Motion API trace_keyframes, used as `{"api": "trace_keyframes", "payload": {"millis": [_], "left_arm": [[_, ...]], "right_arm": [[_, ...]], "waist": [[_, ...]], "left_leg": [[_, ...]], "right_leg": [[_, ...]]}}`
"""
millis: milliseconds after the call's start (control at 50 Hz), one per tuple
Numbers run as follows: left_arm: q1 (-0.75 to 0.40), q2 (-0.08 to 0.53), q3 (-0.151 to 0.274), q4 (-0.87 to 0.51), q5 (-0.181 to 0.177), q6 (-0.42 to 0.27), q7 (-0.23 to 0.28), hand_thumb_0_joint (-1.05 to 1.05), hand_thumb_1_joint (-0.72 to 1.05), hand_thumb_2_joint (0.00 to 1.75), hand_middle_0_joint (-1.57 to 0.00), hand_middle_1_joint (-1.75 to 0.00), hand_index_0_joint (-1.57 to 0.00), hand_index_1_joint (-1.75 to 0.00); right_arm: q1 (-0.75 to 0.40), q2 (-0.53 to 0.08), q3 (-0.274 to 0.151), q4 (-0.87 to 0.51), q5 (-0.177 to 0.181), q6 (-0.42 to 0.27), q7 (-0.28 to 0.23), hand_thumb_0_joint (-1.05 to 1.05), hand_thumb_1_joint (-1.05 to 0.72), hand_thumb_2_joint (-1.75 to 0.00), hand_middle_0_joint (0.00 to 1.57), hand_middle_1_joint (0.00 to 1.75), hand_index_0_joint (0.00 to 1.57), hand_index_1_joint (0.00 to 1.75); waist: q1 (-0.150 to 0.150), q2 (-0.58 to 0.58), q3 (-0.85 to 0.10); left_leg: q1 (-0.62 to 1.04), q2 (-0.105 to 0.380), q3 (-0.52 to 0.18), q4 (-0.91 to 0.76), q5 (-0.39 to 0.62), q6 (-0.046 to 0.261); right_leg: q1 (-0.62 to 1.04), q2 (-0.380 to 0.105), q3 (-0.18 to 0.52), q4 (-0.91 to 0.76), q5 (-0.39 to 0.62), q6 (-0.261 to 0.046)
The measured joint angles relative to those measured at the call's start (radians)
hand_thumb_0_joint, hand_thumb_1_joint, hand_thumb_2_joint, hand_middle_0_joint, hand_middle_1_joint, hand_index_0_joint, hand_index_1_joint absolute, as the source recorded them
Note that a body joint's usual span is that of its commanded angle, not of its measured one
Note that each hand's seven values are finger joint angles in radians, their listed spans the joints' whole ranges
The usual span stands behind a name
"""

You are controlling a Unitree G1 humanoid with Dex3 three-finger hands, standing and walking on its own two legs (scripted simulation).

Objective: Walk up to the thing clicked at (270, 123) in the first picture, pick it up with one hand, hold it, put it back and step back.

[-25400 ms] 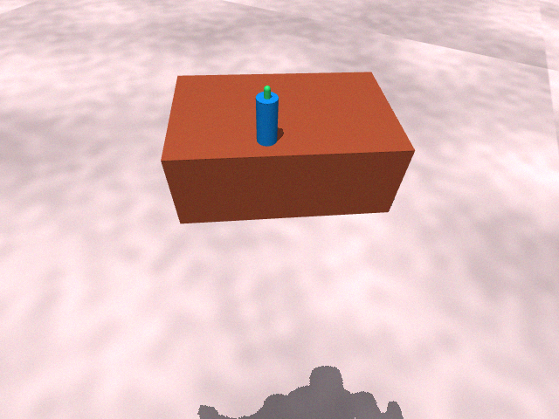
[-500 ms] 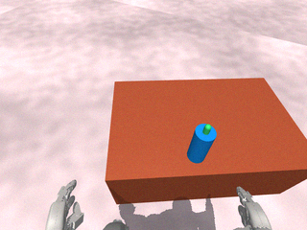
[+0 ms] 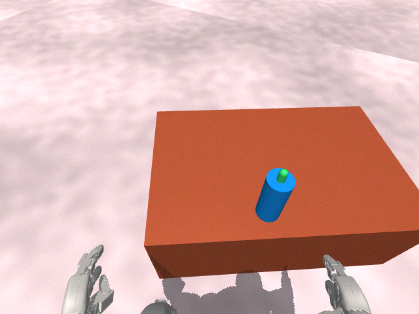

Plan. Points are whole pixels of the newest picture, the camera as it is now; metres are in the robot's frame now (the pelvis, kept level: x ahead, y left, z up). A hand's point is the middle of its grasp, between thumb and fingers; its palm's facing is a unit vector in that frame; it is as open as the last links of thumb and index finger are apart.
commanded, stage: home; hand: right
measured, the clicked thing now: (275, 193) +0.49 -0.20 -0.20
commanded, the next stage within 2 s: stand in 0.94 s
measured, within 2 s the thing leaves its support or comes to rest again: neither
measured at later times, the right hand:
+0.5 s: hand out of the picture +0.13 -0.23 -0.09, palm faces +0.00 +0.94 -0.33, open 17.4 cm
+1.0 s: hand out of the picture +0.05 -0.23 -0.09, palm faces +0.03 +0.93 -0.37, open 17.4 cm
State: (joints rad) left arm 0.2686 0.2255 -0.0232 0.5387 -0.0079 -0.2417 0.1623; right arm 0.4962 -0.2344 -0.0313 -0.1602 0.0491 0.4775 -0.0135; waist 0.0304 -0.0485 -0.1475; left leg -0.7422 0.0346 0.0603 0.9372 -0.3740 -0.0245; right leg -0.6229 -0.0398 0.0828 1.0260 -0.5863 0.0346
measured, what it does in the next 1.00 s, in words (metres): rises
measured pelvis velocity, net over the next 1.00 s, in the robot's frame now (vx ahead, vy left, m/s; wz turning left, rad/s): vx -0.01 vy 0.01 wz -0.01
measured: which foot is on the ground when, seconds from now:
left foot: down 0.00-1.00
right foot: down 0.00-1.00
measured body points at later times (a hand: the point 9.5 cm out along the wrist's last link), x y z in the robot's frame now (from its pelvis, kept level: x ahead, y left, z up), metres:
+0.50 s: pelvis -0.01 +0.00 +0.02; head +0.02 -0.01 +0.47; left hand +0.12 +0.28 -0.08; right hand +0.13 -0.28 -0.07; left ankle +0.05 +0.14 -0.68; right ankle -0.04 -0.14 -0.68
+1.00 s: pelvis -0.01 +0.01 +0.06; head -0.01 +0.03 +0.51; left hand +0.06 +0.29 -0.09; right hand +0.05 -0.28 -0.07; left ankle +0.05 +0.14 -0.68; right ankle -0.04 -0.14 -0.68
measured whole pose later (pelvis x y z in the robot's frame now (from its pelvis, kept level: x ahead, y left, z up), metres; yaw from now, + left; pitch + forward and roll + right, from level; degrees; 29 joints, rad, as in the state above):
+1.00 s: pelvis -0.01 +0.01 +0.06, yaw -1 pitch -4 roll -1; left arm 0.20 0.32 0.02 1.03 0.03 0.02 0.01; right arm 0.20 -0.30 -0.02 1.03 -0.03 -0.01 -0.03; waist -0.01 -0.03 0.06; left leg -0.26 0.06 0.05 0.53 -0.20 -0.02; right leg -0.10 -0.01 0.06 0.50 -0.33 0.04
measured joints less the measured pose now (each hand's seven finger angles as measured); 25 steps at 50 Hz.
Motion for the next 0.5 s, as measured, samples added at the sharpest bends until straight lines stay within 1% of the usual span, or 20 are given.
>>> {"api": "trace_keyframes", "payload": {"millis": [280,300,320,340,360,380,400,440,500], "left_arm": [[0.002,-0.002,-0.002,0.006,0.002,0.002,0.002,0.02,0.9,0.9,-0.21,-0.3,-0.21,-0.3],[-0.012,0.0,0.004,0.026,0.028,0.011,-0.008,0.02,0.9,0.9,-0.21,-0.3,-0.21,-0.3],[-0.034,0.008,0.008,0.061,0.055,0.04,-0.029,0.02,0.9,0.9,-0.21,-0.3,-0.21,-0.3],[-0.053,0.018,0.006,0.1,0.075,0.077,-0.052,0.01,0.9,0.9,-0.21,-0.3,-0.21,-0.3],[-0.067,0.028,0.004,0.135,0.088,0.111,-0.072,0.01,0.9,0.9,-0.21,-0.3,-0.21,-0.3],[-0.077,0.036,0.004,0.164,0.095,0.137,-0.09,0.01,0.9,0.9,-0.21,-0.3,-0.21,-0.3],[-0.084,0.043,0.008,0.188,0.095,0.156,-0.105,0.01,0.9,0.9,-0.21,-0.3,-0.21,-0.3],[-0.087,0.058,0.019,0.219,0.086,0.182,-0.13,0.01,0.9,0.9,-0.21,-0.3,-0.21,-0.3],[-0.069,0.083,0.041,0.25,0.076,0.202,-0.149,0.01,0.9,0.9,-0.21,-0.3,-0.21,-0.31]], "right_arm": [[0.0,0.0,0.001,-0.001,0.001,-0.002,-0.002,-0.01,0.52,-0.07,0.06,0.05,0.06,0.06],[-0.024,-0.006,0.011,0.05,-0.023,-0.059,-0.005,-0.01,0.52,-0.07,0.06,0.05,0.06,0.06],[-0.071,-0.017,0.023,0.146,-0.046,-0.142,-0.009,-0.01,0.53,-0.06,0.06,0.05,0.06,0.06],[-0.121,-0.027,0.028,0.252,-0.061,-0.214,-0.01,0.0,0.53,-0.06,0.06,0.05,0.06,0.06],[-0.164,-0.035,0.028,0.347,-0.076,-0.268,-0.009,0.0,0.53,-0.06,0.06,0.05,0.06,0.06],[-0.196,-0.043,0.025,0.425,-0.091,-0.31,-0.007,0.0,0.53,-0.06,0.06,0.05,0.06,0.06],[-0.217,-0.051,0.02,0.489,-0.101,-0.343,-0.004,0.0,0.53,-0.06,0.06,0.05,0.06,0.05],[-0.237,-0.068,0.009,0.591,-0.108,-0.389,0.001,-0.01,0.53,-0.06,0.06,0.05,0.06,0.05],[-0.241,-0.082,-0.006,0.713,-0.103,-0.424,0.003,-0.01,0.53,-0.05,0.06,0.05,0.06,0.05]], "waist": [[-0.001,-0.001,-0.003],[-0.007,0.004,0.024],[-0.017,0.013,0.058],[-0.027,0.025,0.081],[-0.036,0.037,0.095],[-0.043,0.048,0.108],[-0.046,0.057,0.12],[-0.046,0.07,0.139],[-0.041,0.076,0.151]], "left_leg": [[-0.003,0.001,0.0,0.006,-0.003,0.0],[0.02,0.001,-0.002,0.003,-0.002,0.002],[0.052,0.005,-0.007,-0.005,0.0,0.004],[0.08,0.01,-0.011,-0.015,0.004,0.006],[0.102,0.015,-0.014,-0.027,0.009,0.007],[0.121,0.019,-0.017,-0.039,0.014,0.007],[0.139,0.022,-0.02,-0.051,0.019,0.007],[0.172,0.026,-0.025,-0.073,0.028,0.005],[0.215,0.03,-0.028,-0.108,0.04,0.0]], "right_leg": [[-0.003,0.001,0.001,0.005,-0.002,0.0],[0.022,0.002,-0.002,-0.001,0.0,-0.001],[0.059,0.006,-0.007,-0.017,0.007,-0.002],[0.091,0.012,-0.011,-0.038,0.018,-0.003],[0.116,0.017,-0.014,-0.06,0.029,-0.005],[0.139,0.022,-0.018,-0.08,0.039,-0.007],[0.16,0.025,-0.021,-0.098,0.048,-0.008],[0.198,0.029,-0.027,-0.132,0.063,-0.01],[0.244,0.033,-0.03,-0.174,0.079,-0.012]]}}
